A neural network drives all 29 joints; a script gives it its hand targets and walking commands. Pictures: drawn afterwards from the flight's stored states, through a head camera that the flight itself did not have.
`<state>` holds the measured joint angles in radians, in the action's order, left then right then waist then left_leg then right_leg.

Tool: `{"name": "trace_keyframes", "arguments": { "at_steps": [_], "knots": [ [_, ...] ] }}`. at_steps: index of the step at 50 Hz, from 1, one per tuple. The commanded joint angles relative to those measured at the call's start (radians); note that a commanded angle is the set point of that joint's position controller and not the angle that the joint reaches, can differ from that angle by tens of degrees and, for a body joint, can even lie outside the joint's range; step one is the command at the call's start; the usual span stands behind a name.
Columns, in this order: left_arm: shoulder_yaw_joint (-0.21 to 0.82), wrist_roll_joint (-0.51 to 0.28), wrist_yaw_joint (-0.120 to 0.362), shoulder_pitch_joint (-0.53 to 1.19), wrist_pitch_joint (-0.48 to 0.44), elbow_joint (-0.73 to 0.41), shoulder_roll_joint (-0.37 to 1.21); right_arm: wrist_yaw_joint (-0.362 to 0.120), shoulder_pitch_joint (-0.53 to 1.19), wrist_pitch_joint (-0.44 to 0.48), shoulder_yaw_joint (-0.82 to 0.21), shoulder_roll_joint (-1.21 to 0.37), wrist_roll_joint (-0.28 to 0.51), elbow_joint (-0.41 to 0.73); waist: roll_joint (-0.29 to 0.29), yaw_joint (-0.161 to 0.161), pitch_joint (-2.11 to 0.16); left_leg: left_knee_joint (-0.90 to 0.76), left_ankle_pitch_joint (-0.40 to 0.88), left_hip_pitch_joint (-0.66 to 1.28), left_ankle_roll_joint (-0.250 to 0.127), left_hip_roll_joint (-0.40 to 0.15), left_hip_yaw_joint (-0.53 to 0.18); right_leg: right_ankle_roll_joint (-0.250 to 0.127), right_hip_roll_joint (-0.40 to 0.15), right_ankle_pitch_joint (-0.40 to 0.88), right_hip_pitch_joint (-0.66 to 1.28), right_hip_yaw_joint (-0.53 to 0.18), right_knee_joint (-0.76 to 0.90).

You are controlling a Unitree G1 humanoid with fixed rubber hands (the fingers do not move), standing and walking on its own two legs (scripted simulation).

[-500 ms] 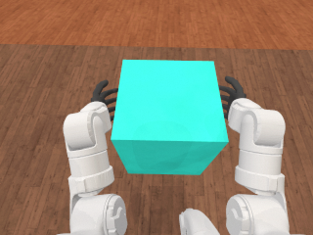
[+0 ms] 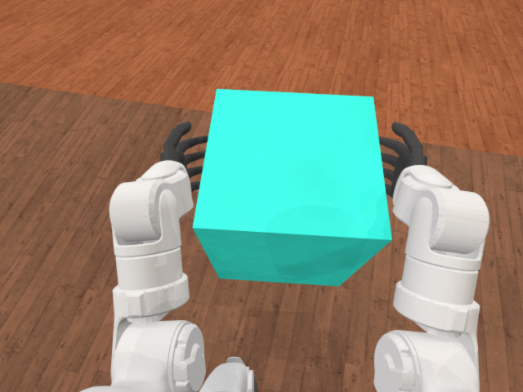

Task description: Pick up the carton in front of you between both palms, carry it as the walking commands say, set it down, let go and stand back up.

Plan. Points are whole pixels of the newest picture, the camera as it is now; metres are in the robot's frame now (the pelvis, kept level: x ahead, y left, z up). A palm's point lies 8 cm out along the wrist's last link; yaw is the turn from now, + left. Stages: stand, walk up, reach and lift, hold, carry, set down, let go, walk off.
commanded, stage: carry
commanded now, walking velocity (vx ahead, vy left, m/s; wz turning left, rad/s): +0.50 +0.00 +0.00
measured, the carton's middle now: (285, 200) +0.38 +0.03 +0.09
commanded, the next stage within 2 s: none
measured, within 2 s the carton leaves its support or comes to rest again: neither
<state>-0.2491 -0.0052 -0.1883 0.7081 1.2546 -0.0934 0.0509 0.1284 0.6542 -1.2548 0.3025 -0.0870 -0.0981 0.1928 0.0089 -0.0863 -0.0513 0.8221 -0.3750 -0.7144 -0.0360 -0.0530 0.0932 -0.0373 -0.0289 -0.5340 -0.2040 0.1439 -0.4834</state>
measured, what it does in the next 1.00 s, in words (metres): climbs: left foot 0.03 m higher, then right foot 0.05 m higher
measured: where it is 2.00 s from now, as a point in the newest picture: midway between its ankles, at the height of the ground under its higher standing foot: (297, 137)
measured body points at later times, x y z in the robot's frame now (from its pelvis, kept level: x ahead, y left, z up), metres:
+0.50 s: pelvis +0.33 -0.01 +0.04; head +0.34 -0.01 +0.49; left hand +0.69 +0.15 +0.19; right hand +0.71 -0.15 +0.19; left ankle +0.18 +0.10 -0.64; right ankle +0.44 -0.10 -0.65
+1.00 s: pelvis +0.64 +0.02 +0.11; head +0.66 +0.02 +0.56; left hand +1.02 +0.13 +0.25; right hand +0.99 -0.17 +0.25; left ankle +0.67 +0.10 -0.62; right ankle +0.59 -0.09 -0.50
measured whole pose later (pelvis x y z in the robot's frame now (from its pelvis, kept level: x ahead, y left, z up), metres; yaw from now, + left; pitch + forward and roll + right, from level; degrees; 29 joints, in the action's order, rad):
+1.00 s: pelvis +0.64 +0.02 +0.11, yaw -1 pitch +4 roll +0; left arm -0.32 0.08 -0.15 0.70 1.30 -0.03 0.07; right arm 0.18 0.66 -1.28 0.25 -0.06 -0.04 0.03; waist 0.00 0.11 -0.06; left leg 0.60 -0.43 -0.41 -0.03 0.00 0.14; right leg -0.05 -0.01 -0.44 -0.63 0.02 -1.38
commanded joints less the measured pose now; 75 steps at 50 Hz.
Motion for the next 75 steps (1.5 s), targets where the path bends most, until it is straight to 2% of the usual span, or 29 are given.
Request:
{"name": "trace_keyframes", "arguments": {
  "at_steps": [1, 2, 3, 4, 7, 9, 17, 21, 22, 23, 24, 25, 27, 35, 38, 41, 42, 43, 44, 46, 47, 51, 57, 61, 62, 63, 64, 67, 75],
  "knots": [
    [0.635, -0.322, 0.148, 0.627, 0.024, -0.033, 0.828, -0.051, 0.57, -0.029, -0.626, -0.724, 0.263, -0.101, 0.116, 0.121, -0.409, -0.206, 0.063, 0.469, -0.024, 0.144, 0.196, -0.097, -0.169, 0.686, 0.059, -0.043, -0.078],
    [0.62, -0.301, 0.146, 0.618, 0.032, -0.012, 0.818, -0.054, 0.557, -0.03, -0.621, -0.724, 0.278, -0.137, 0.031, 0.179, -0.495, -0.209, 0.064, 0.737, -0.05, 0.112, 0.119, -0.046, -0.124, 0.729, -0.048, 0.017, -0.282],
    [0.586, -0.277, 0.143, 0.605, 0.04, 0.003, 0.809, -0.056, 0.557, -0.03, -0.614, -0.716, 0.289, -0.148, -0.195, 0.195, -0.569, -0.357, -0.19, 0.921, -0.168, -0.177, -0.429, 0.027, -0.037, 0.455, -0.298, 0.009, -0.603],
    [0.558, -0.245, 0.14, 0.606, 0.044, 0.016, 0.785, -0.058, 0.585, -0.028, -0.623, -0.743, 0.3, -0.152, -0.32, 0.201, -0.515, -0.512, -0.065, 1.011, -0.266, -0.274, -0.813, 0.042, 0.109, -0.007, -0.571, -0.07, -0.781],
    [0.51, -0.175, 0.125, 0.6, 0.028, 0.037, 0.849, -0.091, 0.78, -0.019, -0.712, -0.905, 0.426, -0.046, 0.003, 0.17, -0.427, -0.372, 0.305, 0.877, -0.228, -0.265, -0.576, -0.009, -0.002, 0.061, -0.698, -0.168, -0.993],
    [0.507, -0.15, 0.121, 0.606, 0.009, 0.03, 0.875, -0.11, 0.869, 0.002, -0.75, -0.975, 0.49, -0.006, -0.048, 0.136, -0.432, -0.409, 0.183, 0.817, -0.163, -0.225, -0.437, -0.026, -0.023, 0.113, -0.66, -0.166, -0.902],
    [0.552, -0.138, 0.092, 0.58, 0.005, -0.035, 0.786, -0.093, 0.734, 0.006, -0.7, -0.861, 0.462, -0.047, -0.113, 0.149, -0.341, -0.541, 0.226, 0.752, -0.168, -0.191, -0.175, -0.012, -0.057, 0.169, -0.608, -0.055, -0.484],
    [0.571, -0.178, 0.105, 0.57, 0.022, 0.012, 0.794, -0.083, 0.653, -0.017, -0.645, -0.812, 0.386, -0.115, -0.168, 0.038, -0.385, -0.296, 0.803, 0.639, -0.085, -0.15, 0.027, -0.055, 0.113, 0.186, -0.15, 0.171, -0.243],
    [0.571, -0.194, 0.111, 0.564, 0.021, 0.03, 0.805, -0.081, 0.622, -0.021, -0.633, -0.805, 0.367, -0.125, -0.111, -0.025, -0.481, -0.083, 0.844, 0.531, -0.03, -0.116, 0.079, -0.086, 0.124, 0.231, 0.149, 0.124, -0.173],
    [0.572, -0.205, 0.117, 0.545, 0.019, 0.041, 0.815, -0.08, 0.631, -0.022, -0.619, -0.795, 0.346, -0.122, 0.039, -0.062, -0.563, 0.208, 0.512, 0.286, 0.019, -0.051, 0.062, -0.143, -0.093, -0.052, 0.409, -0.285, -0.038],
    [0.592, -0.226, 0.123, 0.589, 0.01, 0.019, 0.842, -0.082, 0.631, -0.022, -0.603, -0.805, 0.324, -0.095, 0.327, -0.026, -0.587, 0.438, -0.139, 0.007, 0.05, 0.12, -0.026, -0.293, -0.321, 0.018, 0.532, -0.843, 0.141],
    [0.614, -0.265, 0.134, 0.634, 0.008, -0.005, 0.892, -0.079, 0.684, -0.02, -0.594, -0.809, 0.31, -0.095, 0.221, -0.023, -0.536, 0.621, -0.149, -0.093, 0.019, 0.099, -0.137, -0.312, -0.315, 0.162, 0.498, -0.884, 0.141],
    [0.692, -0.358, 0.158, 0.754, -0.009, -0.098, 0.982, -0.072, 0.657, -0.005, -0.573, -0.833, 0.284, -0.083, -0.013, -0.016, -0.471, 0.692, -0.098, -0.144, -0.008, 0.038, -0.152, -0.267, -0.284, 0.453, 0.373, -0.638, 0.008],
    [0.708, -0.41, 0.169, 0.748, -0.033, -0.151, 0.946, -0.043, 0.609, 0.02, -0.614, -0.771, 0.227, -0.016, 0.075, 0.01, -0.412, 0.208, -0.021, -0.085, 0.003, -0.035, -0.069, -0.2, -0.232, 0.328, 0.258, -0.291, 0.125],
    [0.671, -0.363, 0.155, 0.666, -0.005, -0.086, 0.874, -0.044, 0.589, -0.007, -0.63, -0.727, 0.245, -0.035, 0.122, 0.019, -0.369, -0.043, 0.02, 0.106, 0.004, 0.028, 0.057, -0.165, -0.197, 0.411, 0.169, -0.169, 0.144],
    [0.63, -0.314, 0.146, 0.616, 0.026, -0.022, 0.83, -0.053, 0.583, -0.029, -0.632, -0.726, 0.279, -0.1, 0.098, 0.139, -0.436, -0.212, 0.068, 0.547, -0.037, 0.147, 0.193, -0.081, -0.153, 0.757, 0.042, -0.01, -0.135],
    [0.608, -0.29, 0.141, 0.604, 0.037, -0.004, 0.807, -0.054, 0.557, -0.031, -0.627, -0.725, 0.292, -0.127, 0.008, 0.201, -0.517, -0.216, 0.027, 0.814, -0.069, 0.066, 0.036, -0.028, -0.114, 0.676, -0.106, 0.018, -0.362],
    [0.568, -0.267, 0.14, 0.589, 0.045, 0.006, 0.804, -0.051, 0.578, -0.027, -0.618, -0.707, 0.296, -0.133, -0.288, 0.204, -0.592, -0.384, -0.186, 0.963, -0.223, -0.212, -0.561, 0.036, 0.005, 0.424, -0.369, -0.001, -0.676],
    [0.553, -0.237, 0.136, 0.613, 0.047, 0.018, 0.78, -0.057, 0.599, -0.031, -0.629, -0.755, 0.312, -0.137, -0.307, 0.201, -0.499, -0.518, 0.006, 1.002, -0.277, -0.27, -0.825, 0.039, 0.112, 0.003, -0.602, -0.089, -0.865],
    [0.505, -0.185, 0.125, 0.595, 0.039, 0.045, 0.825, -0.079, 0.743, -0.029, -0.69, -0.861, 0.401, -0.065, -0.016, 0.185, -0.444, -0.377, 0.325, 0.92, -0.266, -0.284, -0.635, 0.002, 0.02, 0.045, -0.699, -0.161, -1.035],
    [0.495, -0.164, 0.123, 0.585, 0.032, 0.051, 0.841, -0.091, 0.813, -0.02, -0.722, -0.913, 0.446, -0.033, 0.024, 0.168, -0.429, -0.368, 0.33, 0.867, -0.224, -0.259, -0.552, -0.013, -0.003, 0.068, -0.701, -0.171, -1.003],
    [0.512, -0.135, 0.112, 0.632, 0.001, 0.007, 0.864, -0.114, 0.905, 0.013, -0.749, -0.981, 0.527, 0.013, -0.096, 0.142, -0.408, -0.465, 0.091, 0.8, -0.176, -0.224, -0.385, -0.029, -0.033, 0.124, -0.693, -0.134, -0.872],
    [0.543, -0.14, 0.096, 0.581, 0.018, -0.003, 0.793, -0.091, 0.744, -0.005, -0.682, -0.861, 0.451, -0.071, -0.124, 0.143, -0.334, -0.546, 0.215, 0.722, -0.16, -0.185, -0.151, -0.014, -0.051, 0.162, -0.567, -0.037, -0.447],
    [0.562, -0.185, 0.115, 0.58, 0.028, 0.054, 0.823, -0.085, 0.656, -0.024, -0.629, -0.828, 0.375, -0.137, -0.138, 0.006, -0.421, -0.197, 0.836, 0.585, -0.057, -0.135, 0.069, -0.069, 0.126, 0.213, -0.016, 0.17, -0.202],
    [0.561, -0.201, 0.122, 0.548, 0.025, 0.076, 0.837, -0.083, 0.655, -0.024, -0.615, -0.811, 0.352, -0.138, -0.064, -0.057, -0.523, 0.043, 0.677, 0.417, -0.007, -0.094, 0.078, -0.089, 0.072, 0.191, 0.304, 0.023, -0.155],
    [0.572, -0.215, 0.126, 0.572, 0.018, 0.062, 0.838, -0.083, 0.646, -0.024, -0.602, -0.823, 0.333, -0.119, 0.247, -0.02, -0.62, 0.346, 0.227, 0.122, 0.05, 0.02, 0.024, -0.241, -0.271, -0.06, 0.501, -0.634, 0.032],
    [0.591, -0.244, 0.133, 0.597, 0.013, 0.048, 0.891, -0.08, 0.69, -0.026, -0.591, -0.809, 0.321, -0.085, 0.282, -0.038, -0.555, 0.547, -0.135, -0.049, 0.05, 0.132, -0.073, -0.309, -0.307, 0.121, 0.495, -0.917, 0.192],
    [0.696, -0.376, 0.164, 0.788, -0.013, -0.105, 1.008, -0.067, 0.679, -0.002, -0.563, -0.844, 0.279, -0.08, -0.026, -0.01, -0.466, 0.689, -0.091, -0.152, -0.008, 0.019, -0.152, -0.247, -0.277, 0.454, 0.342, -0.594, 0.005],
    [0.69, -0.394, 0.164, 0.712, -0.023, -0.135, 0.922, -0.037, 0.612, 0.012, -0.624, -0.765, 0.237, -0.007, 0.091, 0.013, -0.408, 0.171, -0.005, -0.066, 0.007, -0.037, -0.061, -0.192, -0.223, 0.318, 0.241, -0.26, 0.124]
  ]
}}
